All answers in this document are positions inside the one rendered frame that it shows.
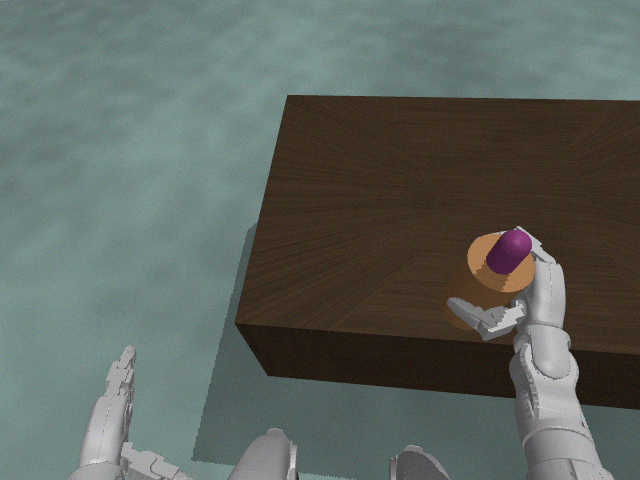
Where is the left robot hand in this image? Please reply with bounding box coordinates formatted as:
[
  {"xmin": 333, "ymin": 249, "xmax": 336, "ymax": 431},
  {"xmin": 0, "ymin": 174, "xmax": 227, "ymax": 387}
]
[{"xmin": 78, "ymin": 345, "xmax": 195, "ymax": 480}]

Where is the right robot arm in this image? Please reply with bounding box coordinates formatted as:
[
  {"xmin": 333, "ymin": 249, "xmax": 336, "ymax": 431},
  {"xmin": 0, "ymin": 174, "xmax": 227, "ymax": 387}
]
[{"xmin": 509, "ymin": 324, "xmax": 614, "ymax": 480}]

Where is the right robot hand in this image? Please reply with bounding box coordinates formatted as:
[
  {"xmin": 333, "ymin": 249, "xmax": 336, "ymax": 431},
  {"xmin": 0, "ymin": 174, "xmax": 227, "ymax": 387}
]
[{"xmin": 447, "ymin": 226, "xmax": 566, "ymax": 341}]

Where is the left robot arm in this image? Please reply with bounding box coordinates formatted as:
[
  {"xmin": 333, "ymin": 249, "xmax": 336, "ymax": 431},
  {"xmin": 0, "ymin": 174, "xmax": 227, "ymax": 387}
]
[{"xmin": 67, "ymin": 463, "xmax": 124, "ymax": 480}]

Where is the bottle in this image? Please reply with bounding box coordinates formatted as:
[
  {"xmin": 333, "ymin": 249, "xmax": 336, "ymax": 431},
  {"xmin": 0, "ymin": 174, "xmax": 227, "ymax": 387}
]
[{"xmin": 439, "ymin": 230, "xmax": 535, "ymax": 330}]

